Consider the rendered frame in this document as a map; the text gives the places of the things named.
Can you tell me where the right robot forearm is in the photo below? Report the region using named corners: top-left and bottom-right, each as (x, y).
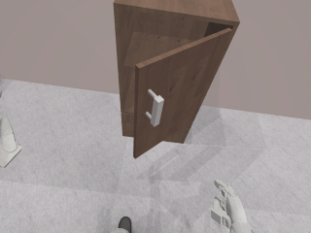
top-left (229, 221), bottom-right (255, 233)

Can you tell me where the robot right hand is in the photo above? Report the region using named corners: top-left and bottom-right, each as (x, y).
top-left (211, 179), bottom-right (248, 229)

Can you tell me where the handle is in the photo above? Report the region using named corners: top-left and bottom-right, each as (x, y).
top-left (145, 89), bottom-right (164, 127)

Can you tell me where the robot left hand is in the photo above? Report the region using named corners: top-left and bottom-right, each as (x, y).
top-left (0, 77), bottom-right (21, 169)

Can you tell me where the left robot foot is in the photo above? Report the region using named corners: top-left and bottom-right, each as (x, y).
top-left (118, 216), bottom-right (132, 233)

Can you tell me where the cupboard door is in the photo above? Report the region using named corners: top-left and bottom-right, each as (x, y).
top-left (133, 28), bottom-right (232, 159)

